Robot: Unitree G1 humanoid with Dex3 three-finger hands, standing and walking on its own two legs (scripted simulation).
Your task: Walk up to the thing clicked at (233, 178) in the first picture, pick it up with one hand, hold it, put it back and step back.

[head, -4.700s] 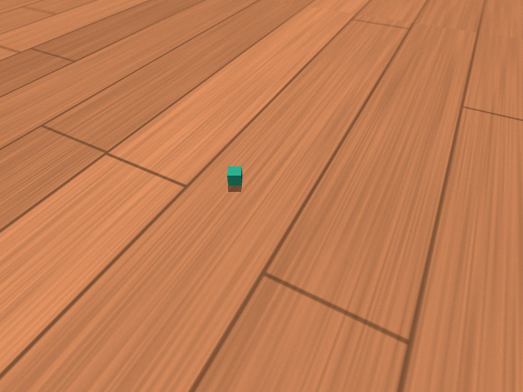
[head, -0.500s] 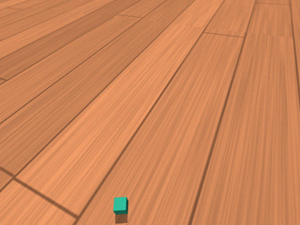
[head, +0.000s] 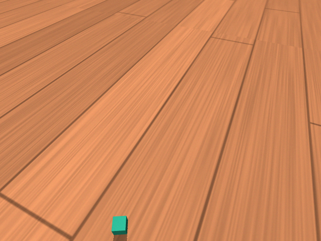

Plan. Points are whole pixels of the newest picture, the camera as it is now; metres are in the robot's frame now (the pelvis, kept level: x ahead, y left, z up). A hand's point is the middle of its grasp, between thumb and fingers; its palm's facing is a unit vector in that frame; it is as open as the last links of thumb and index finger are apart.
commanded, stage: walk up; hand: left
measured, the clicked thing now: (120, 225) +0.39 +0.25 -0.74
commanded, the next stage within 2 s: stand in 0.80 s
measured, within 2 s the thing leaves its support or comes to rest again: neither
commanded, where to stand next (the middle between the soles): +0.04 +0.00 m, yaw +1 degrees
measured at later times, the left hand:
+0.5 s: hand out of the picture +0.07 +0.26 -0.16, palm faces +0.00 -0.94 -0.33, open 7.4 cm
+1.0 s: hand out of the picture +0.07 +0.25 -0.15, palm faces -0.01 -0.94 -0.34, open 7.4 cm
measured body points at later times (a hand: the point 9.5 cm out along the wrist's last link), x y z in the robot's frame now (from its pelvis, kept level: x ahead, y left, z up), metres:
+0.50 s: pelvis +0.00 +0.00 +0.00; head +0.00 +0.00 +0.45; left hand +0.07 +0.30 -0.13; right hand +0.09 -0.30 -0.13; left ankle +0.01 +0.12 -0.74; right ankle -0.02 -0.13 -0.74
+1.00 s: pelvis +0.00 +0.00 +0.00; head +0.01 +0.00 +0.45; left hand +0.08 +0.30 -0.13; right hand +0.09 -0.30 -0.13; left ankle +0.01 +0.12 -0.74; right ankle -0.02 -0.13 -0.74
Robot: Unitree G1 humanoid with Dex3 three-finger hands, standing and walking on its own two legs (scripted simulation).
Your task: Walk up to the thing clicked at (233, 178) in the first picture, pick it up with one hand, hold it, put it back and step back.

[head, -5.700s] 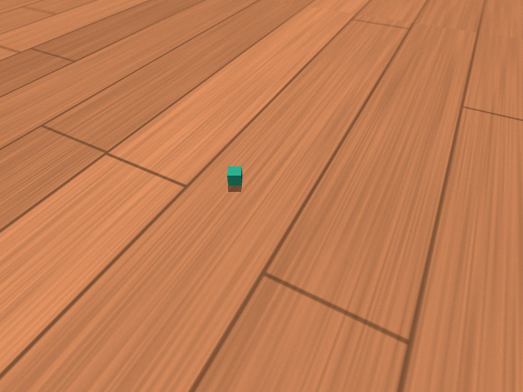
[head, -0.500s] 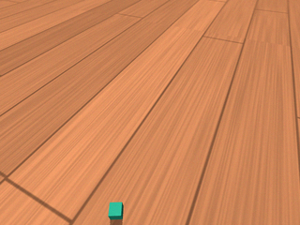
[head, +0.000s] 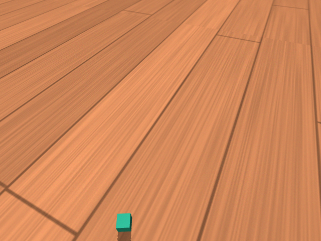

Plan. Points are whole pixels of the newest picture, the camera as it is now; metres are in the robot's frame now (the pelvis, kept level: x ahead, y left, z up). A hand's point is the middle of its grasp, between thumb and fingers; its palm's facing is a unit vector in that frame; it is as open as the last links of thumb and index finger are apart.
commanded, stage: stand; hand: left
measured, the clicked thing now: (124, 222) +0.40 +0.24 -0.75
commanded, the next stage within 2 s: none
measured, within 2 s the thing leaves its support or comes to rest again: neither
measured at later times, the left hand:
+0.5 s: hand out of the picture +0.05 +0.25 -0.16, palm faces -0.02 -0.94 -0.33, open 7.4 cm
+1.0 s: hand out of the picture +0.06 +0.25 -0.16, palm faces -0.03 -0.94 -0.34, open 7.4 cm
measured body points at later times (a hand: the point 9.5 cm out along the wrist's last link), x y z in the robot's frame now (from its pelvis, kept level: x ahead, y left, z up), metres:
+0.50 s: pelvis -0.01 +0.00 +0.00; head -0.01 +0.00 +0.45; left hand +0.05 +0.30 -0.14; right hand +0.07 -0.30 -0.13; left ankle +0.01 +0.12 -0.75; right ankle -0.02 -0.13 -0.75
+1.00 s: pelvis +0.00 +0.00 +0.00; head +0.01 +0.00 +0.45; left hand +0.06 +0.30 -0.14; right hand +0.07 -0.30 -0.13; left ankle +0.01 +0.12 -0.75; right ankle -0.02 -0.13 -0.75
